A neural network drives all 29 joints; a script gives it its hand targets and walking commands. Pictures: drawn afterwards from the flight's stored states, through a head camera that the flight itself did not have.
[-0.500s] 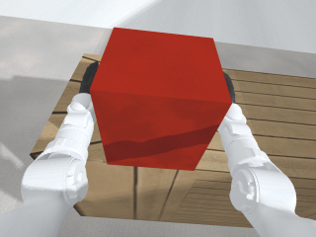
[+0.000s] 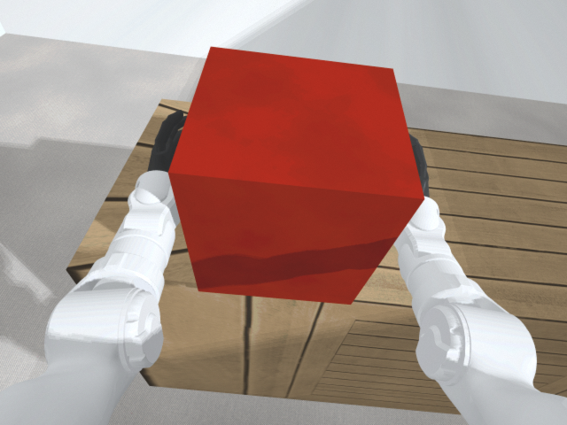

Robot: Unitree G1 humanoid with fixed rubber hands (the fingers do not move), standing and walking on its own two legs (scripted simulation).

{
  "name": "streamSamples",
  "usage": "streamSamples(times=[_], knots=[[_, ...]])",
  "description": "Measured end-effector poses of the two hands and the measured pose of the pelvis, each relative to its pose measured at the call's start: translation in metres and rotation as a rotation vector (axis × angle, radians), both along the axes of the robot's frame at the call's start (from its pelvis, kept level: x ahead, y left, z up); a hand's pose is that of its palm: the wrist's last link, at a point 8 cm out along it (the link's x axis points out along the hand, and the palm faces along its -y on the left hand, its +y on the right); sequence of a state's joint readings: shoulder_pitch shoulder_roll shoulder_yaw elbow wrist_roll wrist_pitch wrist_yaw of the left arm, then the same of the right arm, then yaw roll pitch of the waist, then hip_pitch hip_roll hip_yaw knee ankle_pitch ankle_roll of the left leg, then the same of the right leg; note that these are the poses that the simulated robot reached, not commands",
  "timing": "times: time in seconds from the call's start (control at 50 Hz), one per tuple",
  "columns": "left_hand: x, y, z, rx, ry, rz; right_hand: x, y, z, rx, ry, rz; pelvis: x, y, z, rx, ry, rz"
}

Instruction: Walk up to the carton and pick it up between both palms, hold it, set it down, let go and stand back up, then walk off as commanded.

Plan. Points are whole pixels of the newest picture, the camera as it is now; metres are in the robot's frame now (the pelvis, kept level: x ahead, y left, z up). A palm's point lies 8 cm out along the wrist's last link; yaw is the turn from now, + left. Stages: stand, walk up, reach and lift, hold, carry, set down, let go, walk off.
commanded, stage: reach and lift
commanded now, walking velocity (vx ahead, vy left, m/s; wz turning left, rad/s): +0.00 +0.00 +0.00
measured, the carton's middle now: (287, 188) +0.46 +0.00 +0.09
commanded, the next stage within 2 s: none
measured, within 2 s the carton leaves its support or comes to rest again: neither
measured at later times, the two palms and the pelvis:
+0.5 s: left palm (165, 157) +0.43 +0.17 +0.16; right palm (422, 179) +0.43 -0.18 +0.16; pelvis +0.00 +0.00 +0.00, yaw +0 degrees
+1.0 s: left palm (134, 144) +0.37 +0.18 +0.23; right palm (451, 175) +0.37 -0.17 +0.22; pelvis -0.04 +0.00 +0.00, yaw +0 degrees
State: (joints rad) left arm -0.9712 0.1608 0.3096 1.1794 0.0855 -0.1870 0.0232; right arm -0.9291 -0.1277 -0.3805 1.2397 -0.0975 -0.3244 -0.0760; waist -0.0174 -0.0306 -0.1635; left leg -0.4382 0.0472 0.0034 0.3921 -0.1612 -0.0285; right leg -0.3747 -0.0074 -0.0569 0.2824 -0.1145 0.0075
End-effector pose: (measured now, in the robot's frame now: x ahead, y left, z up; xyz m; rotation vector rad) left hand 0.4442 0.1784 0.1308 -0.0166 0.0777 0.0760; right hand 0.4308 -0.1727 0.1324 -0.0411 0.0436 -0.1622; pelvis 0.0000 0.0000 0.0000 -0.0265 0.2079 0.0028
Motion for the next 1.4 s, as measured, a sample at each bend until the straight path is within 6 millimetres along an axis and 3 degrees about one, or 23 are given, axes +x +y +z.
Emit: streamSamples(times=[0.38,0.56,0.8,1.0,1.12,1.4], knots=[[-0.004,-0.003,0.006,0.09,0.029,0.005,-0.003,-0.003,0.001,-0.025,0.031,0.008,-0.001,0.0,0.0,0.0,-0.001,0.001],[-0.016,-0.007,0.046,0.101,-0.004,0.025,-0.009,-0.006,0.042,-0.059,0.0,0.022,-0.001,-0.001,0.001,0.002,-0.027,0.002],[-0.056,0.002,0.091,0.045,0.052,0.034,-0.047,0.003,0.075,-0.032,0.052,0.025,-0.019,0.003,0.002,-0.003,-0.154,0.006],[-0.07,0.002,0.096,-0.001,0.083,0.033,-0.062,0.003,0.087,0.018,0.08,0.022,-0.036,0.003,0.002,-0.003,-0.188,0.006],[-0.066,-0.003,0.093,0.014,0.11,0.025,-0.061,-0.003,0.086,0.02,0.107,0.013,-0.034,0.003,0.002,-0.003,-0.184,0.006],[-0.06,-0.002,0.119,0.043,0.104,0.044,-0.047,-0.001,0.112,0.022,0.101,0.032,-0.021,0.002,0.002,-0.002,-0.179,0.007]])
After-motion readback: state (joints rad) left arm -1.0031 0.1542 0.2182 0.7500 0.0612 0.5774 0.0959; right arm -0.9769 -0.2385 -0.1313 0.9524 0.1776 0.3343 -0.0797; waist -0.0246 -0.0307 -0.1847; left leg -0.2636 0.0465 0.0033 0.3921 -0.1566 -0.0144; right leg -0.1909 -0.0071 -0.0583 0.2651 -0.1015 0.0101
